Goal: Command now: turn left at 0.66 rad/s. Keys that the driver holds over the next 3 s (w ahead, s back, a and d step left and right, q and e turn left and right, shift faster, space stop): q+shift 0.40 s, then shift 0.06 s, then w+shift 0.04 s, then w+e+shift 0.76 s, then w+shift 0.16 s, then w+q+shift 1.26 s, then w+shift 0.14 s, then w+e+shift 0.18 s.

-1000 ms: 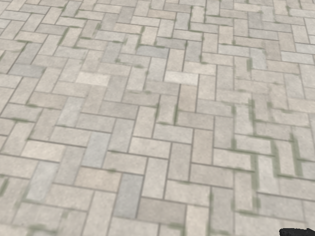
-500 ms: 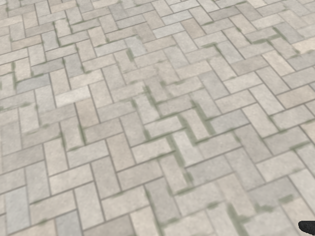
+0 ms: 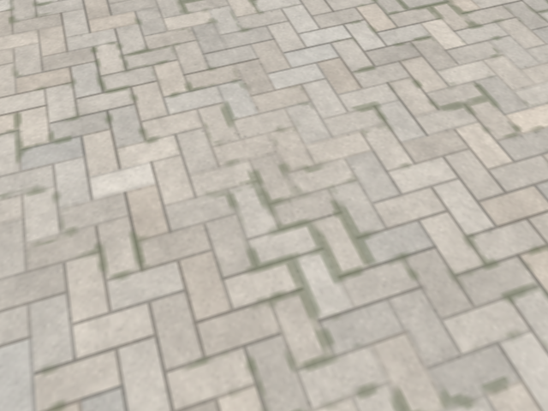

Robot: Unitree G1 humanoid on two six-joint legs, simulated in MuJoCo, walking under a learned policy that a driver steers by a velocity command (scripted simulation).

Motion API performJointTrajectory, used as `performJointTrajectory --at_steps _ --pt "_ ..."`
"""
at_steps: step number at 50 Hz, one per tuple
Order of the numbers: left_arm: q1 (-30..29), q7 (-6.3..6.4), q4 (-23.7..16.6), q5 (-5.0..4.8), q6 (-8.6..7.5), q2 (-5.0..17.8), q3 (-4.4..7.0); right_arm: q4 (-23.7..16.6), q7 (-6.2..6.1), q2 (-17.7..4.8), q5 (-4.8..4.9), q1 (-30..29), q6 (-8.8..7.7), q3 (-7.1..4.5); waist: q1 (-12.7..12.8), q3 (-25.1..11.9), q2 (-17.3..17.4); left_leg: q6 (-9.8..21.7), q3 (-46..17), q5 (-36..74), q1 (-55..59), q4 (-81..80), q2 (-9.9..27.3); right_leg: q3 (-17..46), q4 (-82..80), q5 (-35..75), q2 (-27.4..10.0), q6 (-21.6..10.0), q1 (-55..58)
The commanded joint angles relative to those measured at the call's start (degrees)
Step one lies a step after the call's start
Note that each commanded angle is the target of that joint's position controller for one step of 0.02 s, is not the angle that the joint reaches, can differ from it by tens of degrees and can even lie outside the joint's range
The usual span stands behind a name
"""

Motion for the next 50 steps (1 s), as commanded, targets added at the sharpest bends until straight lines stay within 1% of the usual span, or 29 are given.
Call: performJointTrajectory --at_steps 1,2,4,6,9,12,14,15,16,17,18,19,20,21,23,25,26,28,34,35,38,42,43,44,45,46,47,48,50 --pt "0.95 0.57 -3.09 0.98 -0.58 9.10 2.98 -6.45 0.27 -5.79 -0.05 -1.56 -0.30 -2.06 0.44 -7.11 -17.15 -0.87 4.22 -14.11 -15.96 14.74 -0.46 19.87 -8.97 34.83 -23.03 -12.63 14.97" --pt "0.37 1.06 -4.26 0.81 -0.72 7.61 2.37 -6.06 0.63 -8.20 -0.68 -1.08 -0.27 -3.04 0.72 -6.91 -12.65 -2.81 5.17 -20.18 -19.07 26.70 3.20 20.70 -8.36 41.48 -27.79 -15.71 14.51" --pt "-3.26 1.81 -4.89 -0.28 -0.58 7.04 1.94 -5.35 1.20 -7.11 -0.24 -0.48 0.63 -2.97 -1.01 -4.50 -6.16 -4.84 6.34 -14.76 -19.33 30.34 7.44 11.82 -7.72 39.37 -23.71 -12.56 11.63" --pt "-2.17 2.15 -4.07 -0.41 -0.20 9.07 2.47 -6.37 1.88 -4.40 -0.03 -3.25 1.03 -1.74 1.11 -2.70 -8.19 -6.00 9.56 -9.02 -20.20 27.15 8.87 5.12 -8.61 39.08 -20.34 -11.00 12.16" --pt "-1.34 1.90 -3.54 -0.15 0.62 10.94 3.08 -8.03 3.10 -3.48 -0.06 -5.24 1.23 -0.97 2.60 -3.72 -10.21 -5.27 13.09 -6.34 -13.07 17.28 9.38 -1.90 -8.44 36.00 -18.99 -9.97 10.21" --pt "-1.19 0.73 -2.82 -1.35 0.27 12.60 3.70 -7.62 3.10 -5.68 -0.23 -3.19 1.81 -1.93 1.93 -5.22 -11.30 -3.39 17.27 -4.32 -4.62 8.18 7.20 -5.94 -5.41 35.36 -20.00 -8.17 8.55" --pt "-1.55 -0.12 -2.18 -2.45 -0.53 11.38 3.45 -5.85 2.35 -7.20 -0.40 2.35 2.46 -3.30 -1.30 -7.25 -9.72 -0.75 19.18 1.42 5.57 -1.37 3.87 -10.54 3.90 36.44 -18.55 -4.71 5.95" --pt "1.09 -0.64 -1.27 -2.20 -1.13 9.62 3.03 -4.39 1.21 -10.35 -0.60 8.45 2.36 -4.86 -4.05 -9.54 -3.94 2.52 14.46 11.45 17.67 -7.19 3.24 -13.36 15.49 30.85 -15.08 -0.74 -1.83" --pt "0.15 -0.89 -4.70 0.92 -1.62 4.61 1.45 -5.76 0.14 -19.07 -0.49 10.92 1.87 -6.68 -2.78 -10.25 15.02 10.41 -10.57 42.73 30.25 -8.04 18.31 -13.62 34.19 -13.55 -7.14 4.56 -22.30" --pt "-3.46 -0.60 -6.87 1.25 -2.13 5.74 1.04 -7.64 1.03 -19.89 -3.30 9.42 -0.11 -6.02 -4.26 -19.14 15.44 22.62 -28.82 37.29 30.85 -13.06 27.43 0.11 45.61 -22.27 -1.16 5.62 -30.19" --pt "-6.88 -0.35 -6.76 -0.37 -2.14 8.43 1.50 -7.30 1.57 -16.19 -3.17 8.21 -1.41 -5.08 -5.44 -16.74 7.36 21.27 -24.23 28.63 28.13 -15.06 25.93 3.77 46.76 -18.79 -3.13 4.59 -30.79" --pt "-7.82 0.03 -6.91 -0.67 -2.16 8.48 1.40 -6.32 1.16 -13.82 -1.88 6.34 -1.99 -4.41 -3.58 -11.69 4.59 17.91 -19.83 22.17 24.06 -15.33 22.37 3.92 43.44 -14.00 -3.98 3.43 -30.87" --pt "-6.95 0.70 -5.77 0.04 -1.96 8.47 1.47 -6.40 0.56 -12.06 -0.62 3.64 -1.70 -3.88 -1.77 -9.11 1.02 14.82 -16.51 18.35 20.42 -15.53 19.36 4.19 38.97 -9.78 -5.18 3.24 -29.54" --pt "-5.59 1.01 -5.13 0.29 -1.52 9.35 1.74 -6.97 -0.13 -10.92 -0.37 -0.05 -1.16 -3.23 0.23 -8.00 1.52 13.17 -12.93 18.88 15.98 -15.50 17.89 3.86 35.16 -6.53 -5.64 3.42 -26.06" --pt "-3.26 0.56 -3.29 0.20 -0.97 8.24 1.39 -7.39 -1.12 -10.21 -1.68 -1.75 -0.57 -2.68 1.14 -9.27 2.28 12.58 -8.76 25.41 11.83 -14.81 16.03 1.71 32.75 -2.49 -4.19 4.54 -20.06" --pt "-1.64 -0.38 -2.22 -0.45 -1.16 6.42 0.50 -5.92 -1.44 -9.24 -0.93 1.96 -0.84 -2.26 -0.18 -11.70 2.19 12.32 -8.36 -1.04 11.46 -17.90 13.93 0.57 25.70 1.82 -4.29 4.67 -17.68" --pt "-1.77 -0.94 -2.17 -0.80 -1.35 5.74 0.04 -5.41 -1.30 -9.09 -0.73 2.47 -1.27 -1.89 -0.77 -10.79 4.53 12.14 -9.26 -12.16 11.01 -19.94 14.35 -0.48 22.66 3.42 -4.56 4.54 -17.88" --pt "-3.47 -1.69 -2.64 -1.34 -2.10 5.62 -0.50 -4.18 -0.81 -9.03 -1.60 3.53 -2.48 -1.30 -2.20 -7.41 7.36 11.85 -10.48 -17.68 9.55 -22.73 15.99 -1.35 17.57 6.00 -5.77 3.75 -17.85" --pt "-6.04 -2.22 -4.77 -2.55 -3.74 6.75 -0.94 -1.21 0.26 -10.37 -1.90 7.41 -5.68 -1.18 -4.71 -0.78 6.17 11.25 -9.69 -21.34 16.16 -26.17 21.79 -0.76 13.70 7.39 -8.44 -0.09 -27.69" --pt "-6.00 -4.29 -3.77 2.84 -1.62 6.78 -1.11 -0.70 1.07 -10.21 -5.55 9.60 -4.66 -1.01 -4.78 -1.65 5.11 9.07 -4.94 -24.16 13.69 -28.29 19.45 -3.49 11.99 4.89 -5.49 0.13 -22.99" --pt "-4.12 -6.40 -3.74 0.82 -0.19 6.81 -0.96 -1.12 1.32 -10.57 -4.88 5.85 -4.61 -1.18 -2.57 1.18 7.13 6.31 2.61 -22.00 8.60 -29.51 18.81 -6.98 8.82 3.92 -5.32 -1.44 -15.09" --pt "3.57 -5.79 -1.37 0.71 -0.65 6.82 -0.89 -0.39 0.59 -9.99 -4.57 3.97 -4.54 -1.22 2.41 0.62 0.78 5.18 10.59 -17.89 7.09 -20.87 19.25 -10.31 1.96 1.55 -3.48 -6.04 -2.49" --pt "12.73 -5.15 2.18 1.06 -1.13 8.53 -0.04 -0.31 0.27 -8.28 -5.29 4.03 -4.47 -0.63 6.00 -2.05 -4.95 4.32 16.43 -6.16 3.31 -5.79 15.51 -8.55 -0.01 -3.21 -1.34 -7.09 7.40" --pt "25.23 -4.11 5.02 1.55 -1.73 13.66 1.35 -2.76 0.18 -4.31 -6.17 0.53 -4.75 0.97 11.31 -5.28 -17.22 2.08 21.43 3.82 -8.56 19.86 10.49 10.62 -7.61 -18.56 -10.79 -10.30 17.99" --pt "22.73 -3.95 3.12 0.74 -1.97 18.26 1.81 -7.57 1.03 -0.87 -5.50 -2.41 -5.40 2.04 7.99 -2.93 -27.57 -0.28 14.32 -13.97 -30.87 31.26 -0.53 43.20 -21.97 -30.45 -17.99 -15.63 24.31" --pt "17.95 -3.67 1.41 0.60 -1.88 15.76 1.64 -6.99 1.34 -4.13 -6.38 -3.79 -6.08 1.71 7.34 -1.54 -16.79 -0.11 7.64 -9.82 -36.91 36.72 4.42 43.65 -22.33 -27.69 -20.42 -16.74 25.59" --pt "16.80 -3.30 0.93 0.69 -2.00 14.36 1.50 -6.07 1.89 -6.66 -6.21 -4.38 -6.80 1.21 6.57 -2.27 -8.90 -0.15 7.05 -4.38 -35.16 36.24 7.03 36.95 -18.89 -20.25 -19.09 -16.30 23.70" --pt "16.82 -3.04 1.52 0.49 -2.03 13.80 1.46 -4.83 2.10 -6.92 -6.12 -2.90 -6.99 1.29 4.95 -1.95 -4.20 -0.69 7.42 -2.08 -31.64 33.65 8.75 31.28 -18.30 -15.76 -16.83 -15.36 20.29" --pt "15.55 -2.29 1.83 -0.22 -2.75 11.47 0.49 -3.85 2.58 -6.12 -6.66 -1.79 -5.84 1.85 2.64 0.41 -4.73 -2.57 8.10 0.39 -26.03 28.00 10.24 25.36 -21.28 -10.89 -12.57 -14.10 13.22"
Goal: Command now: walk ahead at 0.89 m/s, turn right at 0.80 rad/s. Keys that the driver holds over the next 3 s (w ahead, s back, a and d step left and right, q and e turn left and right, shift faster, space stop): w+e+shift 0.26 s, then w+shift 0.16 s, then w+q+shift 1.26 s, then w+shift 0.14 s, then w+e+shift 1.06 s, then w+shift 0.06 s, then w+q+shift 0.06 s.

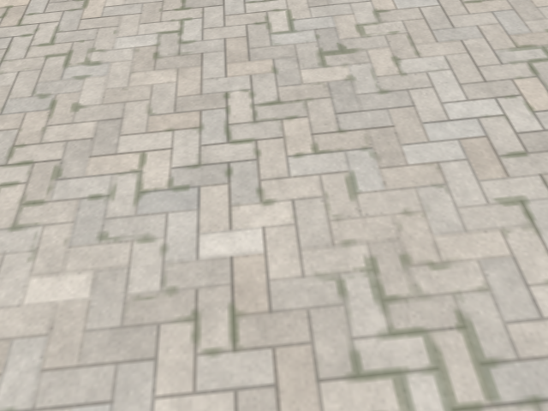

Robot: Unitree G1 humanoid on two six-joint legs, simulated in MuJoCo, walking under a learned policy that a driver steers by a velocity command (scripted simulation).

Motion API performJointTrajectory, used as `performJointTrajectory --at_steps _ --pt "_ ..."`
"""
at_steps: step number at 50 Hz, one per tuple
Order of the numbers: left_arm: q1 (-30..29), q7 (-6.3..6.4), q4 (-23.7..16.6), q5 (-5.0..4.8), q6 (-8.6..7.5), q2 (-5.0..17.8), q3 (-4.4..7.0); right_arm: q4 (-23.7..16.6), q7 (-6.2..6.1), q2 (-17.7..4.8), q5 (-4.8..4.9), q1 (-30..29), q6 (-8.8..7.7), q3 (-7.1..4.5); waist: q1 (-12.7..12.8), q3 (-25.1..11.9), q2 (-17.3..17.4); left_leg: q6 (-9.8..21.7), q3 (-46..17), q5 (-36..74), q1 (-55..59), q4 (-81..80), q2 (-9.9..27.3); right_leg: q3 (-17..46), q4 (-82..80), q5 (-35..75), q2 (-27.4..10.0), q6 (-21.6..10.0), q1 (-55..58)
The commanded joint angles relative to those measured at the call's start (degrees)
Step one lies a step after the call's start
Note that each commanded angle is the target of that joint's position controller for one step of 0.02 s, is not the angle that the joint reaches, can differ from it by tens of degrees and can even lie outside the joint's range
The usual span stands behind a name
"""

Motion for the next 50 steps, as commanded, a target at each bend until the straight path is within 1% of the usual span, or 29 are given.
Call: performJointTrajectory --at_steps 1,6,8,10,12,13,14,15,16,17,18,19,22,25,27,29,32,33,34,35,36,37,38,39,41,43,44,47,50 --pt "2.82 1.23 -2.05 -0.68 -1.57 9.24 2.35 -6.25 0.69 -5.79 -0.22 -6.96 -0.26 -0.85 -0.51 5.63 -5.70 -2.03 -1.39 4.16 -19.28 -2.47 2.73 25.68 -20.97 -7.64 -12.99 -8.91 11.12" --pt "4.94 1.49 0.73 -0.89 -2.05 9.88 2.98 -8.86 1.03 -3.67 1.35 -17.47 0.45 0.82 1.60 8.23 -6.00 -3.84 2.41 12.53 -15.25 -18.96 -0.61 19.89 -20.93 15.61 -8.35 -9.11 7.65" --pt "6.15 1.84 2.00 -1.20 -2.26 10.37 3.23 -10.37 1.12 -3.42 1.88 -21.45 0.11 1.23 2.97 7.86 -7.89 -3.01 2.91 15.90 -10.54 -25.76 -1.57 20.86 -20.88 24.55 -9.32 -8.43 7.92" --pt "4.53 2.21 2.48 -1.45 -2.49 11.40 3.53 -10.49 0.70 -4.59 2.38 -20.88 -0.16 0.93 1.80 6.76 -8.30 -1.52 2.14 18.36 -3.24 -30.28 -2.41 21.70 -19.88 33.63 -10.96 -6.98 8.74" --pt "1.28 2.18 2.27 -1.48 -2.83 14.04 4.12 -7.15 -0.71 -8.05 2.52 -9.67 -0.38 -0.59 -3.79 -0.18 -7.88 0.22 2.48 13.17 15.28 -31.56 -5.60 19.89 -9.04 53.64 -9.77 -3.64 7.45" --pt "-1.04 1.82 2.07 -0.94 -2.99 15.69 4.50 -3.94 -1.96 -10.68 3.02 2.71 -0.39 -2.00 -10.45 -6.61 -6.82 0.84 2.76 9.21 29.35 -30.53 -5.39 18.70 4.60 56.75 -8.14 -2.23 3.81" --pt "-3.57 1.85 1.92 -0.06 -3.78 13.43 3.90 -0.44 -3.45 -12.94 2.47 16.70 -0.41 -3.59 -17.14 -12.64 -5.74 1.78 -0.69 1.87 43.85 -27.74 0.22 16.82 20.52 49.34 -5.36 -1.74 -4.45" --pt "-1.25 1.94 -0.20 -0.93 -4.34 3.06 1.51 1.07 -4.16 -17.65 -0.21 24.04 -0.97 -4.93 -15.98 -19.74 11.56 5.04 -24.39 -28.42 54.73 -35.96 15.95 12.22 43.83 8.41 1.78 -1.13 -17.82" --pt "2.82 1.18 -1.92 -2.00 -4.10 1.76 0.02 0.02 -3.34 -17.72 -0.06 15.54 -0.89 -4.74 -8.65 -20.64 21.26 8.08 -53.30 -37.14 50.34 -51.86 22.32 10.74 50.56 -6.70 3.17 -1.26 -25.02" --pt "-0.36 1.40 0.06 -0.37 -3.12 5.00 0.31 -0.86 -2.85 -11.47 0.74 7.17 -0.76 -4.06 -7.05 -9.81 11.55 9.05 -47.32 -37.09 40.50 -52.03 20.06 8.49 51.12 0.08 -2.08 -1.67 -26.89" --pt "-3.32 0.83 0.40 0.86 -2.52 6.24 0.46 -0.37 -2.42 -7.60 1.23 4.91 -0.76 -3.34 -6.39 -4.69 3.28 9.80 -38.07 -28.18 32.90 -50.60 18.00 6.81 48.49 4.13 -4.55 -1.22 -25.47" --pt "-6.76 0.21 -0.03 1.66 -2.07 6.10 0.43 1.03 -2.19 -5.80 1.02 5.27 -0.89 -2.88 -6.26 -1.57 -0.35 9.58 -31.10 -19.47 27.73 -50.60 15.45 6.11 45.95 4.36 -5.66 -0.89 -24.42" --pt "-11.76 -1.09 -2.94 2.21 -1.06 2.46 -1.00 6.54 -1.59 -2.87 1.78 9.72 -2.63 -1.62 -4.10 4.43 2.13 10.08 -21.51 -8.76 19.99 -53.77 12.14 8.47 40.14 2.03 -6.90 0.12 -25.44" --pt "-19.81 -1.69 -7.36 3.07 -1.08 2.80 -2.16 8.96 -1.42 -4.53 3.19 11.40 -3.54 -1.82 -2.15 8.69 1.74 12.05 -17.01 -0.98 19.30 -58.37 11.45 4.88 30.31 5.93 -9.33 2.21 -32.03" --pt "-25.69 -2.71 -9.58 2.52 -1.81 2.61 -3.41 8.48 -1.20 -5.57 3.44 9.53 -3.70 -2.26 -2.09 10.22 0.11 10.75 -10.32 5.71 11.70 -61.53 7.39 0.58 15.56 14.27 -9.55 3.71 -22.43" --pt "-27.34 -3.41 -9.52 1.54 -2.12 2.01 -3.90 9.10 -0.79 -8.95 4.10 10.80 -3.99 -3.16 -2.46 9.15 0.16 10.48 -8.45 16.91 5.78 -64.68 7.88 -3.25 10.31 19.38 -6.67 3.75 -7.52" --pt "-23.88 -1.38 -7.90 1.63 -2.11 5.66 -2.31 10.77 -0.53 -12.02 4.32 13.34 -3.67 -3.70 -0.56 4.41 -0.47 9.20 -6.48 41.75 16.70 -53.94 8.53 -3.25 5.53 15.77 -4.05 2.88 -0.19" --pt "-16.21 -0.39 -5.48 2.08 -2.29 7.13 -1.31 11.51 -0.70 -12.84 4.20 14.02 -3.27 -3.84 3.10 -0.95 -0.53 8.18 -5.12 49.13 17.78 -41.80 7.21 -3.72 4.34 11.85 -2.05 2.39 8.81" --pt "-6.95 0.77 -2.82 2.56 -2.39 8.92 -0.17 11.77 -0.80 -12.77 4.26 14.02 -3.03 -3.81 7.62 -5.85 -0.31 7.34 -4.46 45.14 12.08 -27.29 4.65 -2.85 4.03 9.65 -3.59 2.20 21.15" --pt "2.45 2.22 -1.66 3.81 -2.66 13.62 1.57 10.76 -0.80 -7.77 3.96 13.81 -3.12 -2.65 10.52 -12.00 -5.86 6.69 -2.65 25.03 1.54 -7.40 0.46 10.12 2.10 -7.93 -16.32 1.39 32.62" --pt "3.71 2.75 -2.03 5.06 -2.63 16.86 2.26 8.17 -1.13 1.08 5.80 18.72 -2.81 -0.93 5.23 -19.24 -17.59 6.30 -3.54 -9.69 -10.84 11.86 -3.63 38.27 -8.23 -26.67 -32.69 -1.84 38.23" --pt "0.05 2.70 -2.14 3.09 -2.17 13.93 2.14 7.14 -1.37 -4.28 5.60 13.80 -2.04 -1.98 4.97 -14.87 -13.36 7.03 -4.61 -3.70 -15.20 15.65 -2.14 44.47 -15.50 -29.03 -30.99 -2.23 31.18" --pt "-4.97 2.63 -2.01 2.38 -2.44 9.14 1.21 6.88 -1.14 -5.12 5.03 9.67 -1.46 -2.37 2.78 -5.68 -9.34 6.90 -4.29 1.72 -16.98 13.23 0.85 33.14 -14.55 -20.56 -28.04 -1.88 23.95" --pt "-7.19 2.35 -1.46 2.20 -2.83 6.63 0.87 7.31 -0.62 -4.04 4.51 8.22 -1.01 -2.13 1.23 -1.42 -7.38 6.38 -3.81 3.64 -15.82 11.07 2.61 25.08 -14.82 -9.37 -25.57 -1.67 18.23" --pt "-7.36 2.42 0.05 1.60 -3.62 4.08 0.27 7.88 0.36 -2.01 3.35 8.86 0.71 -2.16 -2.08 1.18 -9.31 5.25 -3.52 3.70 -12.53 9.12 4.35 14.36 -16.64 1.27 -22.63 -0.43 11.44" --pt "-5.82 2.09 2.61 0.23 -4.68 1.20 -0.30 6.55 1.06 0.05 2.86 4.49 2.41 -1.97 -3.04 4.54 -7.30 5.00 -2.75 4.60 -15.27 8.35 5.57 5.78 -18.92 9.63 -20.22 1.32 10.20" --pt "-5.16 1.92 3.20 -0.02 -5.16 1.90 -0.16 4.69 1.49 0.89 2.65 2.27 2.81 -1.63 -3.58 5.03 -8.88 4.83 -2.04 6.33 -16.94 7.47 6.05 3.36 -19.58 14.36 -21.53 1.01 10.07" --pt "-6.36 1.89 4.31 0.35 -5.98 0.92 -0.32 0.94 2.57 0.85 2.77 -5.91 2.83 -0.79 -4.64 8.01 -7.88 5.21 1.39 15.17 -16.88 -0.71 5.27 -8.23 -22.13 25.30 -17.43 2.19 7.62" --pt "-4.97 2.65 5.37 0.39 -6.10 4.14 0.15 -1.54 3.95 0.09 2.88 -12.51 2.49 0.05 -4.49 10.13 -3.93 7.79 8.74 21.57 -8.28 -17.27 1.78 -15.97 -24.14 38.93 -15.54 3.71 7.52"
Over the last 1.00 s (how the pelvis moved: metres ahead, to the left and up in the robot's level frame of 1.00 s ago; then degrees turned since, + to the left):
0.24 0.06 0.00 12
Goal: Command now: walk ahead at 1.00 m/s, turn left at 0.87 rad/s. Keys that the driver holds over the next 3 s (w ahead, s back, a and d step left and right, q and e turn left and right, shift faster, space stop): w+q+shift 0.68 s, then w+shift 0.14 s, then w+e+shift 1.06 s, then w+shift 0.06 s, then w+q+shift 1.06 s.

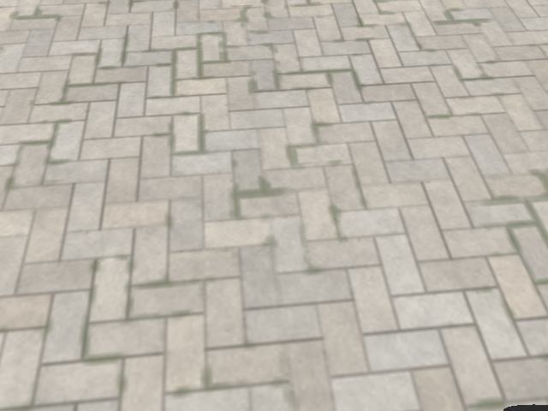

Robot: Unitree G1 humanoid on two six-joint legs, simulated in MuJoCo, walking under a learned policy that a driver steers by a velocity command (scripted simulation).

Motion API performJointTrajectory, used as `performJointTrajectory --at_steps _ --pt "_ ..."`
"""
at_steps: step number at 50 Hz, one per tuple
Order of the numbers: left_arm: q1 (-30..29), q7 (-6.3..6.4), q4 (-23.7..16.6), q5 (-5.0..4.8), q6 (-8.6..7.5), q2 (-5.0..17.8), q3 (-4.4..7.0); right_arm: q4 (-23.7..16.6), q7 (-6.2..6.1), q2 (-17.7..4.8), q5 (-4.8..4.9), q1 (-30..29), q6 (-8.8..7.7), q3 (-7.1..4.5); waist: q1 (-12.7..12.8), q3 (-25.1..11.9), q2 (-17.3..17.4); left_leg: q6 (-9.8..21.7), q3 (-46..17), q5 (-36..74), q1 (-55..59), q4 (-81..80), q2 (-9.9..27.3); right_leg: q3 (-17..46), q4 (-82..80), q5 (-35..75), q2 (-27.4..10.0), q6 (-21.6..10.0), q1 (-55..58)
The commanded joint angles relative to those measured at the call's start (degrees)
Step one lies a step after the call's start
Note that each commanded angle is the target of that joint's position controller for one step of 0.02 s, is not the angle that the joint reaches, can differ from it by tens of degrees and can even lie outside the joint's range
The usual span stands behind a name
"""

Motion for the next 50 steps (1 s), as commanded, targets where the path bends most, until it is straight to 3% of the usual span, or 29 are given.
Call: performJointTrajectory --at_steps 1,3,5,6,7,8,9,10,11,14,18,22,24,25,26,27,28,29,30,31,32,36,40,43,46,47,48,49,50 --pt "-7.66 0.59 -5.16 0.02 -1.70 4.86 0.02 -4.35 1.43 1.56 -0.03 -3.54 -0.53 1.91 -5.08 5.85 -3.23 2.51 5.67 5.96 13.26 -11.57 -3.66 -2.01 -5.67 54.81 -11.92 -2.68 -11.40" --pt "-6.82 1.53 -5.87 0.20 -0.41 9.10 1.05 -2.42 0.97 -1.08 0.17 2.44 -0.58 1.22 -9.02 0.46 -6.57 4.14 7.62 1.89 21.46 -12.91 -8.11 -2.06 5.34 78.25 -13.66 -1.77 -5.58" --pt "-11.13 2.04 -7.96 0.79 1.81 12.15 2.05 3.01 -0.33 -5.77 0.12 21.75 -0.59 -1.04 -18.99 -9.30 -7.94 7.16 4.19 -4.52 41.99 -13.15 -10.58 0.14 30.97 83.17 -15.70 -2.90 -9.44" --pt "-11.69 1.43 -8.20 1.22 2.42 11.47 2.09 6.33 -1.76 -8.50 0.30 30.37 -0.44 -2.77 -21.21 -12.45 -3.91 8.84 -0.30 -8.49 55.02 -16.54 -10.56 0.63 51.01 61.95 -12.49 -2.68 -18.49" --pt "-12.65 0.15 -9.47 1.76 1.87 3.56 0.21 6.29 -3.19 -12.42 1.49 25.27 0.42 -4.19 -15.33 -6.10 10.89 10.84 -12.89 -7.58 57.91 -19.24 -3.72 1.76 74.33 0.59 -0.86 -1.07 -36.40" --pt "-7.15 0.04 -16.63 0.41 0.62 3.44 -0.56 2.85 -3.24 -18.88 -0.42 20.87 1.04 -5.19 -8.42 -17.20 15.58 22.86 -44.95 -12.80 72.84 -30.53 7.84 13.52 86.73 -7.53 2.47 0.69 -55.61" --pt "-12.02 0.23 -17.14 1.11 -0.87 6.07 -0.83 1.30 -3.75 -16.05 -0.10 20.69 1.06 -5.27 -10.93 -16.19 3.28 21.99 -52.98 -23.58 70.18 -40.60 10.25 19.64 82.87 -2.44 -0.97 -0.11 -59.64" --pt "-13.87 0.23 -16.91 0.91 -1.48 6.70 -0.98 2.39 -4.31 -12.37 -0.01 19.33 0.56 -4.49 -8.22 -6.36 -3.44 19.04 -50.03 -23.62 59.49 -43.63 9.12 19.78 75.74 1.14 -3.50 -0.32 -58.76" --pt "-15.53 0.37 -16.87 1.54 -1.17 5.93 -1.25 3.25 -4.49 -10.28 0.18 17.63 -0.29 -3.91 -5.27 -1.81 -7.40 16.98 -44.75 -18.24 50.12 -43.65 6.63 19.54 69.84 1.70 -5.69 0.12 -54.66" --pt "-14.54 0.10 -16.64 3.32 2.47 4.10 -1.97 3.12 -4.71 -7.25 0.92 15.05 -2.94 -2.43 -0.38 2.11 -8.03 15.36 -32.84 -6.67 32.28 -44.37 -0.06 18.85 58.62 -0.92 -8.68 2.91 -44.69" --pt "-27.97 -1.21 -22.60 1.90 3.03 0.35 -3.58 3.16 -4.12 -7.49 1.21 16.24 -4.31 -2.86 -3.79 5.23 -4.81 11.83 -25.71 1.89 23.33 -46.53 -6.44 14.51 36.32 16.47 -7.55 3.81 -38.57" --pt "-32.18 -1.24 -24.49 0.24 2.54 1.05 -3.60 4.30 -3.60 -8.72 1.81 19.92 -4.28 -3.76 -7.86 1.40 -0.64 7.77 -27.11 16.46 32.04 -43.31 -5.20 13.96 22.67 28.23 -3.38 1.65 -32.15" --pt "-29.31 -0.67 -24.05 0.24 2.29 3.29 -2.78 4.06 -4.13 -9.63 1.63 18.91 -4.11 -4.09 -6.12 -0.89 0.08 5.39 -28.30 24.37 36.33 -37.64 -4.83 15.20 17.17 25.00 -1.35 0.75 -25.64" --pt "-23.93 -0.04 -22.49 0.10 2.17 5.92 -1.66 3.94 -4.22 -11.13 1.27 18.23 -4.10 -4.40 -3.56 -4.89 0.14 3.96 -28.55 31.65 38.39 -30.77 -4.95 15.51 17.35 20.15 0.35 0.21 -19.13" --pt "-14.24 0.75 -20.26 -0.23 1.91 8.56 -0.32 3.54 -3.99 -13.11 0.88 15.72 -4.20 -4.73 2.54 -9.96 0.02 2.74 -27.91 33.49 36.80 -19.12 -5.77 15.51 17.50 15.36 0.16 -0.36 -8.80" --pt "-1.38 1.95 -17.31 0.28 1.70 11.56 1.22 2.79 -3.76 -11.01 0.47 12.79 -4.86 -4.14 9.12 -15.33 -0.89 1.81 -25.57 27.14 29.25 -3.99 -8.02 18.10 19.52 7.99 -4.19 -1.34 5.21" --pt "6.54 2.84 -15.83 2.66 1.40 14.85 2.30 0.73 -4.03 -0.69 0.96 13.68 -5.37 -1.54 8.84 -21.12 -14.51 1.54 -19.64 -17.88 15.02 16.00 -13.30 36.74 15.56 -13.53 -20.53 -3.60 18.29" --pt "-1.00 2.01 -16.88 2.88 1.79 17.07 2.93 -2.59 -4.02 -0.02 2.88 19.61 -4.93 -0.18 1.03 -24.91 -27.25 0.94 -14.42 -27.14 4.40 24.89 -13.56 67.68 1.80 -23.96 -29.52 -7.84 17.49" --pt "-8.87 1.65 -18.46 2.21 2.18 10.12 2.14 -0.43 -4.41 -4.40 1.02 15.33 -3.65 -0.53 0.95 -15.01 -15.03 1.11 -12.99 -19.35 1.23 25.79 -7.99 61.63 0.51 -30.81 -25.83 -8.38 8.18" --pt "-11.49 1.39 -18.14 1.72 2.46 6.13 1.18 -0.54 -3.69 -5.42 0.06 12.23 -2.94 -0.81 0.44 -8.70 -8.38 0.50 -11.08 -15.28 1.80 22.97 -5.56 50.17 1.47 -21.99 -23.28 -7.93 0.65" --pt "-11.22 1.17 -16.82 1.98 2.50 4.63 0.84 -0.51 -2.83 -5.06 -0.39 10.20 -2.26 -0.86 0.03 -5.44 -4.26 -0.03 -10.37 -14.37 3.07 21.25 -3.75 42.14 1.20 -11.81 -20.98 -7.14 -4.48" --pt "-5.81 -0.13 -10.06 0.16 0.16 1.60 -0.17 -5.19 -0.30 0.55 -1.19 4.57 -0.05 1.01 -2.51 0.68 -6.59 -0.77 -10.61 -12.19 1.50 17.85 0.16 25.31 -2.85 6.29 -17.68 -5.75 -13.06" --pt "-6.88 -0.97 -8.46 0.60 -1.29 3.18 -0.06 -8.17 0.21 -0.34 -0.80 -1.74 -0.39 2.00 -4.47 4.70 -5.20 -1.08 -9.59 -2.31 2.36 4.20 -1.96 11.82 -8.35 20.10 -14.17 -6.08 -17.24" --pt "-1.99 -0.94 -5.69 0.07 -1.21 5.19 0.03 -9.94 1.27 0.22 -0.98 -9.42 -1.42 3.11 -2.37 8.04 -3.01 0.71 -1.96 1.91 11.65 -11.92 -4.44 7.27 -14.83 29.49 -13.68 -6.80 -18.61" --pt "1.26 -0.43 -2.86 -0.49 -0.11 10.00 0.46 -8.85 0.28 -0.83 -1.69 -8.43 -2.22 3.05 -4.61 4.14 -6.28 2.74 2.66 -3.61 21.20 -18.42 -8.05 6.99 -6.21 66.14 -14.85 -7.95 -8.56" --pt "1.01 -0.06 -2.41 -0.40 0.32 12.09 0.75 -7.21 -0.60 -2.53 -2.10 -2.71 -2.46 2.28 -8.14 -0.61 -8.31 3.37 1.68 -7.82 28.59 -18.81 -9.48 7.34 3.38 76.72 -15.75 -7.77 -6.83" --pt "-0.41 0.32 -2.44 -0.48 0.88 13.23 0.93 -3.50 -1.65 -4.65 -2.12 9.04 -2.69 1.07 -13.90 -6.90 -9.56 3.89 -0.68 -9.74 41.28 -21.21 -9.91 8.21 17.06 77.29 -15.59 -7.42 -9.23" --pt "-2.35 0.25 -3.45 -0.82 1.00 12.01 0.63 -0.09 -2.91 -8.18 -2.85 19.78 -2.91 -0.47 -19.19 -12.32 -8.84 4.19 -6.12 -10.64 57.35 -23.47 -4.67 8.52 34.29 62.76 -12.66 -6.86 -20.27" --pt "2.32 -0.79 -6.06 -0.80 0.89 1.71 -1.25 1.10 -4.16 -13.72 -4.00 22.17 -3.42 -1.90 -12.58 -20.42 6.84 4.27 -27.68 -25.61 73.16 -25.29 13.93 10.33 56.80 1.54 -4.34 -6.72 -38.05"
Over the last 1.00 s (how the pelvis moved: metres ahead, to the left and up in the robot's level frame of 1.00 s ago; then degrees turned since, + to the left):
0.87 -0.20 -0.01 -2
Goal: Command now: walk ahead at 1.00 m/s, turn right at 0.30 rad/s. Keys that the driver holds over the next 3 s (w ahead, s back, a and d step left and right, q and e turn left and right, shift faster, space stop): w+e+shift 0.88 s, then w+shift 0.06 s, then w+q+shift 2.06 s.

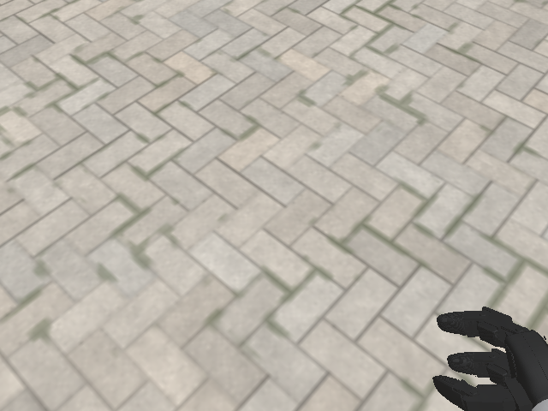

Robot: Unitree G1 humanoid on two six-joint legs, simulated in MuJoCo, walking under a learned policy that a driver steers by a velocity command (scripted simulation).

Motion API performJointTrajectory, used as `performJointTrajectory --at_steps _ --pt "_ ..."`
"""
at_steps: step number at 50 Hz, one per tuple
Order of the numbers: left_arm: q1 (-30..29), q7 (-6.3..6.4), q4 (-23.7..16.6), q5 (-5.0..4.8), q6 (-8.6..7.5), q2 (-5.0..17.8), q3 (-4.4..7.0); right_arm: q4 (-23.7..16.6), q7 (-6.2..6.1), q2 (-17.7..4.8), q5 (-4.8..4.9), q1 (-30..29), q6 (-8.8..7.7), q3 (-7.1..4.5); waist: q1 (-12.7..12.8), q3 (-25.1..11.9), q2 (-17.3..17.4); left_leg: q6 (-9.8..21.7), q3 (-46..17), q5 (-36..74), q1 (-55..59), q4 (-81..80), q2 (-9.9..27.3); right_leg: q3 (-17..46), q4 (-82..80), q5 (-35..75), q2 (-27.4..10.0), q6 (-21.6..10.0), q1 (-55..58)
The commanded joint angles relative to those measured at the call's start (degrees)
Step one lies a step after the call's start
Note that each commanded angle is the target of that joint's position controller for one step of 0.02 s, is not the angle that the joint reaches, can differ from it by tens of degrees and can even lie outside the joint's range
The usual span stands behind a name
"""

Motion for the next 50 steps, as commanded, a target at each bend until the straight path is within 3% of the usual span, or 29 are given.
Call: performJointTrajectory --at_steps 1,2,3,4,6,8,11,15,17,19,20,21,22,23,24,25,26,29,32,35,38,40,41,42,43,44,45,47,50 --pt "-2.47 0.29 -9.76 -2.39 -0.99 7.77 1.80 4.99 -3.13 -18.57 -0.67 30.97 -0.14 -7.01 -14.55 -29.41 8.29 3.95 -47.16 -24.58 60.29 -14.28 28.12 12.02 52.51 -1.22 3.78 -6.52 -46.32" --pt "-9.75 0.58 -10.59 -1.97 -0.67 10.93 2.84 6.25 -3.19 -14.27 0.27 27.42 -0.34 -6.46 -13.99 -18.22 0.86 2.81 -37.67 -21.09 51.09 -16.35 23.93 12.89 51.43 6.67 0.45 -6.85 -50.32" --pt "-11.41 0.12 -10.73 -1.74 -0.70 8.44 2.24 7.34 -3.01 -10.75 0.68 24.30 -1.00 -5.62 -11.49 -8.59 0.77 2.66 -29.74 -14.69 41.30 -18.32 21.62 11.60 47.85 10.00 -1.34 -6.43 -50.38" --pt "-11.30 -0.36 -9.48 -1.40 -0.13 6.97 2.09 7.94 -2.81 -8.39 0.71 22.07 -1.59 -5.27 -9.18 -4.43 -0.11 1.34 -23.31 -9.77 34.51 -20.59 18.93 11.80 45.11 11.31 -3.05 -5.84 -48.02" --pt "-8.23 -1.40 -7.92 -0.24 2.10 4.75 2.05 9.17 -2.99 -5.44 1.74 21.43 -2.53 -4.52 -5.54 -2.26 2.80 -0.15 -14.55 -5.89 26.92 -24.23 16.48 11.47 43.27 12.31 -4.52 -4.72 -43.39" --pt "-12.54 -2.09 -9.38 0.10 3.65 3.38 2.25 11.09 -2.71 -4.08 3.11 22.48 -3.71 -4.34 -4.58 0.93 2.36 -1.54 -8.02 0.14 26.30 -26.83 15.50 10.87 41.70 13.25 -5.66 -4.19 -47.46" --pt "-21.66 -3.01 -12.87 -0.11 4.02 2.18 1.73 12.74 -2.60 -2.42 2.99 23.30 -4.65 -3.96 -4.72 4.81 2.34 -4.29 3.77 12.47 24.38 -29.39 11.32 6.99 35.71 22.04 -4.82 -4.01 -50.61" --pt "-29.37 -4.29 -16.26 -0.14 3.49 2.57 0.60 13.84 -3.37 -4.99 2.97 24.43 -4.82 -4.12 -4.33 7.02 0.14 -6.64 12.86 31.79 26.33 -29.72 10.26 -0.41 18.51 30.46 -1.31 -6.82 -45.53" --pt "-29.83 -4.57 -16.25 -0.08 3.34 4.30 0.78 14.05 -4.47 -7.88 3.01 26.52 -4.46 -4.48 -3.74 4.54 0.76 -7.83 14.23 53.95 31.59 -24.78 10.84 -5.14 12.96 31.74 4.00 -8.71 -38.85" --pt "-19.64 -4.19 -13.67 -0.28 3.61 7.58 1.87 12.90 -5.87 -12.30 2.54 24.93 -2.89 -5.61 2.57 -2.27 4.50 -8.47 13.41 72.47 34.82 -10.74 13.34 -5.58 12.75 25.76 8.07 -10.45 -27.05" --pt "-8.76 -3.61 -10.74 -0.25 3.81 10.25 3.16 11.70 -6.13 -14.02 2.15 21.76 -1.83 -6.21 8.25 -7.17 5.39 -7.95 12.21 74.93 32.00 2.53 14.56 -3.73 13.64 21.62 9.31 -12.08 -15.89" --pt "3.70 -2.43 -6.87 -0.29 3.81 13.21 5.00 10.48 -5.80 -14.50 1.67 18.43 -0.86 -6.54 13.56 -11.29 3.42 -7.01 10.32 65.21 24.40 21.81 14.39 1.29 10.69 16.58 9.05 -14.62 -2.62" --pt "2.25 -0.95 -6.11 -1.26 3.80 15.03 6.27 11.14 -4.16 -9.58 1.55 17.65 -0.65 -5.64 10.73 -6.83 -5.81 -6.65 10.01 9.60 12.51 45.67 3.99 7.36 6.29 13.85 6.19 -17.01 0.98" --pt "-4.17 -0.67 -7.39 -0.38 4.52 19.83 7.01 6.20 -3.76 -2.01 0.51 21.39 -1.96 -3.34 0.36 -5.73 -16.41 -8.63 3.83 -23.01 -9.27 64.40 -2.30 28.21 8.09 27.55 -2.03 -22.97 7.80" --pt "-6.37 -0.41 -10.32 0.12 4.79 22.03 7.79 1.10 -3.62 -3.85 1.57 20.89 -3.60 -2.70 0.38 -15.72 -14.08 -8.44 -7.49 -21.15 -19.29 65.40 -1.72 51.23 -9.12 4.71 -10.05 -30.43 14.59" --pt "-8.21 0.09 -11.13 0.18 4.63 17.49 7.19 1.37 -3.52 -7.15 1.09 16.89 -4.77 -2.84 -0.06 -7.97 -2.54 -7.81 -9.20 -16.16 -21.02 58.42 1.72 54.93 -18.40 -5.98 -11.01 -26.88 6.50" --pt "-11.10 0.09 -10.35 0.03 4.38 14.01 6.26 2.03 -3.39 -7.86 1.07 15.56 -4.75 -3.16 -3.55 -1.12 3.89 -7.80 -8.63 -12.56 -16.96 51.73 4.24 49.29 -19.65 -4.34 -8.59 -23.04 -4.50" --pt "-13.71 0.59 -10.57 -0.55 1.51 11.43 5.03 1.81 -3.40 -5.80 -0.56 16.09 -1.10 -2.18 -9.03 3.65 5.33 -11.38 -8.21 -13.78 -6.08 39.44 8.35 37.02 -19.84 9.63 -2.07 -21.57 -25.30" --pt "-13.75 0.40 -11.34 -0.55 -0.18 12.71 5.49 -2.38 -2.40 -3.83 0.17 7.03 -0.19 -1.14 -7.03 5.37 2.64 -12.91 -4.16 -4.71 0.14 20.54 8.86 29.02 -21.78 18.46 3.55 -19.77 -33.74" --pt "-11.35 -0.41 -11.24 -1.17 -0.23 13.57 6.41 -4.38 -1.85 -2.09 2.20 1.44 -0.45 -0.38 -2.64 2.40 -1.57 -11.65 -2.47 10.88 6.32 4.44 5.47 27.02 -19.97 28.61 5.65 -15.55 -29.04" --pt "-10.08 -0.31 -11.30 -1.26 0.02 14.36 7.03 -5.20 -2.21 -4.39 2.63 0.59 -0.81 -1.10 -1.41 -0.25 -4.29 -10.19 -3.79 11.77 9.73 -3.90 3.23 29.45 -15.43 36.84 3.39 -12.90 -19.59" --pt "-11.56 0.04 -11.96 -0.65 0.07 16.43 7.52 -2.85 -3.21 -8.58 2.67 8.83 -1.15 -2.93 -5.53 -6.18 -4.52 -9.23 -4.54 3.82 19.66 -5.60 0.30 30.33 -4.35 49.76 3.24 -10.21 -14.71" --pt "-14.29 -0.16 -12.45 -0.34 -0.04 18.26 7.80 -0.53 -3.98 -11.02 2.83 19.02 -1.44 -4.23 -12.10 -11.49 -3.74 -8.71 -3.87 -0.71 30.41 -5.53 0.43 29.02 7.73 51.85 4.57 -8.91 -16.66" --pt "-17.31 -0.31 -13.64 -0.02 -0.71 15.41 6.97 2.28 -5.21 -14.27 2.07 32.17 -1.66 -5.79 -18.50 -17.49 -2.15 -7.56 -8.09 -9.64 45.00 -3.04 6.08 26.63 23.93 44.18 6.80 -7.90 -25.23" --pt "-17.25 0.01 -16.31 -0.38 -1.20 4.66 4.17 3.82 -5.99 -17.94 -0.33 39.45 -1.89 -6.71 -17.81 -21.64 13.16 -6.46 -28.22 -31.17 57.16 -8.59 22.21 21.15 42.79 -3.09 12.16 -7.79 -40.94" --pt "-10.40 -0.11 -19.34 -2.55 -0.73 4.68 2.88 2.52 -5.19 -20.11 -0.50 30.88 -1.52 -7.53 -9.40 -25.65 25.83 -1.31 -59.29 -41.51 56.47 -22.31 29.94 17.04 52.09 -3.92 11.58 -7.44 -51.56" --pt "-14.78 0.25 -16.62 -0.38 0.54 9.06 3.21 0.69 -4.68 -12.60 0.08 22.89 -1.16 -6.49 -9.63 -15.11 11.06 -0.50 -50.97 -47.03 46.61 -23.33 25.51 15.29 52.93 4.01 6.30 -7.56 -53.88" --pt "-19.78 -1.52 -16.94 1.23 1.38 9.22 3.29 3.00 -3.90 -7.19 0.36 21.35 -1.07 -5.22 -8.64 -6.22 0.78 -1.66 -31.03 -26.07 33.58 -21.77 19.12 13.47 46.94 9.63 2.78 -6.33 -50.34" --pt "-22.59 -3.05 -19.44 2.16 2.15 4.74 1.50 9.35 -2.92 -4.06 1.63 27.55 -2.93 -4.13 -6.70 -1.57 4.03 -1.00 -21.53 -13.10 26.39 -23.73 14.31 16.49 40.69 8.55 2.55 -5.28 -48.90"
Over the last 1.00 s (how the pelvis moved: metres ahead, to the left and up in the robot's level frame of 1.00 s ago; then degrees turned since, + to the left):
0.85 0.29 -0.02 45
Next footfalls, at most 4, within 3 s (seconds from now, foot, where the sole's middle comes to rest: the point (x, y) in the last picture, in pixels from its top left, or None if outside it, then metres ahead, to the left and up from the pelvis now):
0.44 right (363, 359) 0.58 -0.12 -0.75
0.84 left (380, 213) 1.02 -0.17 -0.75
1.26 right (525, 208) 1.09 -0.60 -0.75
1.70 left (526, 105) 1.55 -0.69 -0.75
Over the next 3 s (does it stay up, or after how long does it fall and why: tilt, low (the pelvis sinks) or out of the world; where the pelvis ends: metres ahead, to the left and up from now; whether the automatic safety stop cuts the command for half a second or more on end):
stays up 2.49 -0.58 0.00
